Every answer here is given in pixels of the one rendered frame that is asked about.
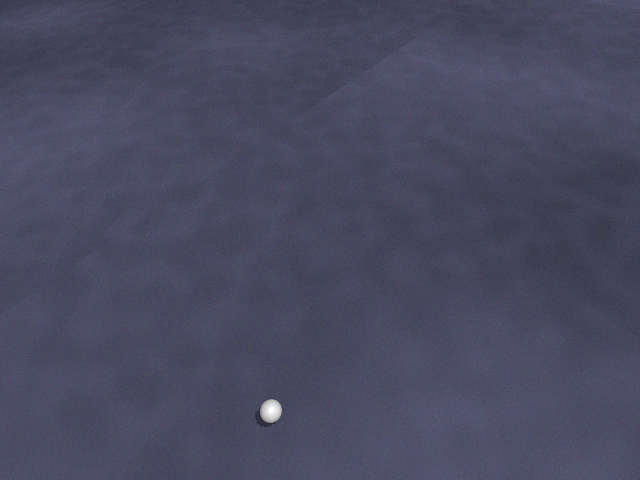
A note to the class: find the ball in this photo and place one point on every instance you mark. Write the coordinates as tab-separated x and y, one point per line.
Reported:
270	411

